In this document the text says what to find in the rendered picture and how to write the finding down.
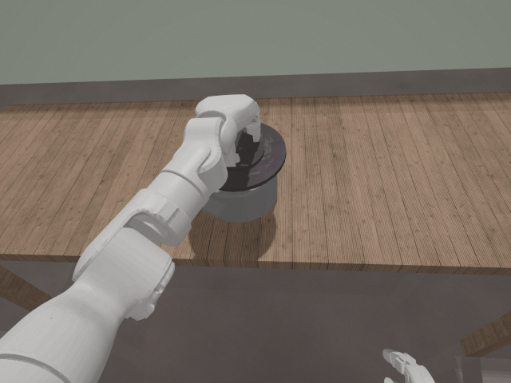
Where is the table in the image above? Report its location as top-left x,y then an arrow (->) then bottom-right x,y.
0,92 -> 511,357

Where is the knob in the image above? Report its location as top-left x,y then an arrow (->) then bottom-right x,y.
235,131 -> 253,158

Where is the lid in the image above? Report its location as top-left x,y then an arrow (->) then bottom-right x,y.
219,123 -> 287,192

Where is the robot left upper arm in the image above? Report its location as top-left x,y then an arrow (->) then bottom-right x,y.
0,224 -> 175,383

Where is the robot left hand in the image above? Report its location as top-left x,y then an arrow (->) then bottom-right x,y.
195,94 -> 261,167

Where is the robot left forearm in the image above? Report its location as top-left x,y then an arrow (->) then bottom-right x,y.
72,109 -> 237,282

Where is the pot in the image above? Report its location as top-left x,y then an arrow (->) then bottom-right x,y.
201,175 -> 278,223

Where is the robot right hand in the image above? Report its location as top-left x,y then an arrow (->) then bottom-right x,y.
382,349 -> 435,383

